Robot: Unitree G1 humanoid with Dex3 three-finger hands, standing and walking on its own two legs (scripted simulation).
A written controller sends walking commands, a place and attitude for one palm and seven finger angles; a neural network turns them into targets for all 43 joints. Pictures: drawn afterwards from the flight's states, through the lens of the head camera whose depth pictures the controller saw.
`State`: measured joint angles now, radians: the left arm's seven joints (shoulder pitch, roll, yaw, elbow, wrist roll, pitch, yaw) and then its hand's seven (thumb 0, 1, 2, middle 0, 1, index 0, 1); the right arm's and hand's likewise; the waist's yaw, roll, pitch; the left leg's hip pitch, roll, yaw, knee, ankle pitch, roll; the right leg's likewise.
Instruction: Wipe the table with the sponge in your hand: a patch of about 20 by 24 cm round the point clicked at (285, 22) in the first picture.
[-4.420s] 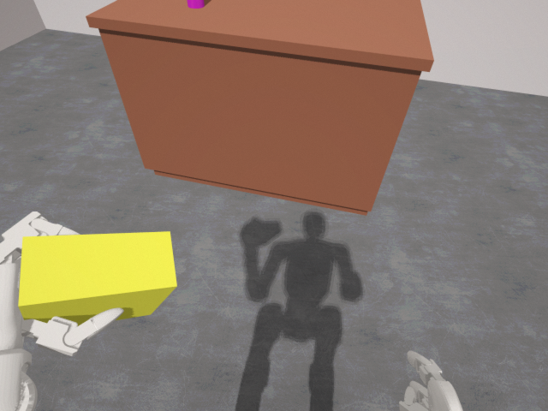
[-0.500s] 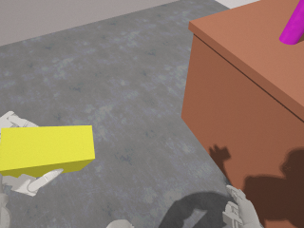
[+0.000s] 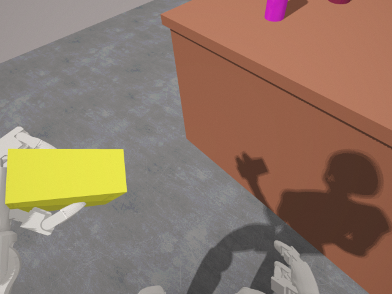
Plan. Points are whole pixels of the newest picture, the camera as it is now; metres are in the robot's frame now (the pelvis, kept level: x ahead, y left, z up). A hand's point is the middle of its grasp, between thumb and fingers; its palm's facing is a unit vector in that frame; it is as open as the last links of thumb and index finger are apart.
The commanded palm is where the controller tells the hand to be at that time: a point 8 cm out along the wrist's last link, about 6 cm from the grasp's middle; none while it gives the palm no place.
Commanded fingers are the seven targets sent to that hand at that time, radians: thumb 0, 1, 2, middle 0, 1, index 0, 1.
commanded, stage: turn to face it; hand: left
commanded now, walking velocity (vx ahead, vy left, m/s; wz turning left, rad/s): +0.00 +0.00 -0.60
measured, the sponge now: (84, 181) +0.25 +0.19 +0.16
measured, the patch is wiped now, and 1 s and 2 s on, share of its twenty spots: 0.00 0.00 0.00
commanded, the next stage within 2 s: take the last steps up to it in 1.92 s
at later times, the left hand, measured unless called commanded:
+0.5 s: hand (97, 205) +0.20 +0.14 +0.19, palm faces +0.15 -0.89 -0.44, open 10.1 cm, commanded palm +0.16 +0.20 +0.20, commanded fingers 0.00 0.10 1.30 -1.20 -1.60 -1.20 -1.60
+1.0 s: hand (208, 235) +0.17 +0.00 +0.20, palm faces -0.15 -0.83 -0.54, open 10.1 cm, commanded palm +0.15 +0.07 +0.20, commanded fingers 0.00 0.10 1.30 -1.20 -1.60 -1.20 -1.60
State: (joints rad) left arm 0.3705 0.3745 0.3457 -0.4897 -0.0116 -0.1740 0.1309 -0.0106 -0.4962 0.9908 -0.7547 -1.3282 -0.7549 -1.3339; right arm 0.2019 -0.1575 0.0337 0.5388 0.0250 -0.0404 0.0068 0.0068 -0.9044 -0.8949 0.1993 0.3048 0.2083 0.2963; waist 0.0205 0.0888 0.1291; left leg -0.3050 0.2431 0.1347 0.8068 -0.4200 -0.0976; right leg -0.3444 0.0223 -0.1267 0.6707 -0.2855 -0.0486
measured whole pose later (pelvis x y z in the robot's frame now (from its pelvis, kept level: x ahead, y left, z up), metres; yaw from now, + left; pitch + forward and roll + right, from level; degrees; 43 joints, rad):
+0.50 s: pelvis -0.07 -0.03 +0.01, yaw -16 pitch +1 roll +3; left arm 0.44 0.39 0.37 -0.53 -0.03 -0.17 0.13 -0.01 -0.50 0.99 -0.75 -1.33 -0.75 -1.33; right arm 0.17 -0.23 -0.03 0.50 0.01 0.05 -0.03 0.01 -0.91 -0.90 0.19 0.30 0.20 0.30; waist 0.02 -0.06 0.04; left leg -0.21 0.06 0.11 0.50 -0.27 -0.04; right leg -0.54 0.13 0.05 0.81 -0.31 0.00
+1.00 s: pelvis -0.14 -0.07 +0.02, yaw -34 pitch +1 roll +4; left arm 0.55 0.44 0.43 -0.59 -0.06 -0.20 0.15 -0.01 -0.50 0.99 -0.75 -1.33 -0.75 -1.34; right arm 0.17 -0.26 -0.04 0.56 0.02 0.07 -0.02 0.01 -0.91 -0.90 0.19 0.30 0.20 0.30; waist -0.01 -0.03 0.08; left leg -0.36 0.01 0.05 0.76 -0.47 -0.07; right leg -0.40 0.10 0.09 0.49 -0.10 -0.10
